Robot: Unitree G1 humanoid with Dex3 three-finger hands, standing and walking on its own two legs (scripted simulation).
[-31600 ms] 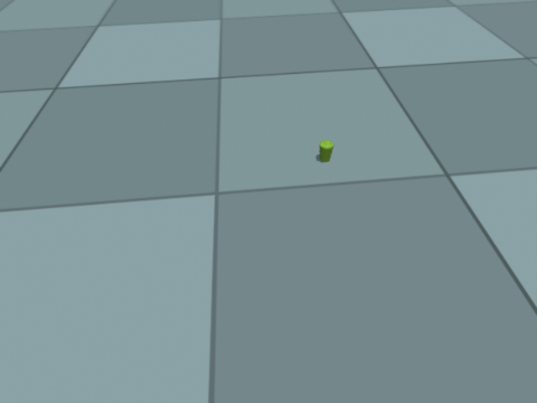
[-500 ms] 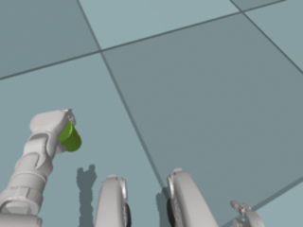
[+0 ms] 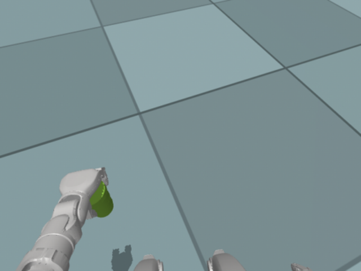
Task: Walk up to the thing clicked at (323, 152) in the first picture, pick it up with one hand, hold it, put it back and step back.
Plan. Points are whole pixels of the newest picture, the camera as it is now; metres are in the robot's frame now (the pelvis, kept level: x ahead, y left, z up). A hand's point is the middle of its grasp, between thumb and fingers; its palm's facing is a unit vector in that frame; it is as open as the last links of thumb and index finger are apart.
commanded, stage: lift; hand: left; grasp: from above
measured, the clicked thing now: (97, 200) +0.35 +0.22 -0.13
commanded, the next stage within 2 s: hold in 0.30 s
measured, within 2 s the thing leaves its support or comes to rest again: neither
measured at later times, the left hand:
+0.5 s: hand (79, 184) +0.35 +0.23 -0.02, palm faces -0.43 -0.08 -0.90, open 9.9 cm
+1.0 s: hand (72, 179) +0.35 +0.23 +0.02, palm faces -0.43 -0.06 -0.90, open 9.9 cm
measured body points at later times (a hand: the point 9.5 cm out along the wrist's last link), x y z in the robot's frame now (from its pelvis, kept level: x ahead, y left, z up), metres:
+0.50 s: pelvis +0.03 +0.00 +0.05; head +0.07 +0.00 +0.50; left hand +0.37 +0.23 +0.04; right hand +0.13 -0.26 -0.07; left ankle +0.05 +0.11 -0.66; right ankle +0.04 -0.14 -0.66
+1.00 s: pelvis +0.04 +0.00 +0.07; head +0.06 -0.01 +0.52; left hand +0.36 +0.23 +0.08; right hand +0.15 -0.26 -0.05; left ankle +0.05 +0.11 -0.66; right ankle +0.04 -0.14 -0.66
